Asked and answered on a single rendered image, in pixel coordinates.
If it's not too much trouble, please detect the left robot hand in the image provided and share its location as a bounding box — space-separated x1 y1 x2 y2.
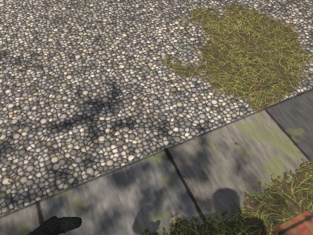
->
27 215 82 235

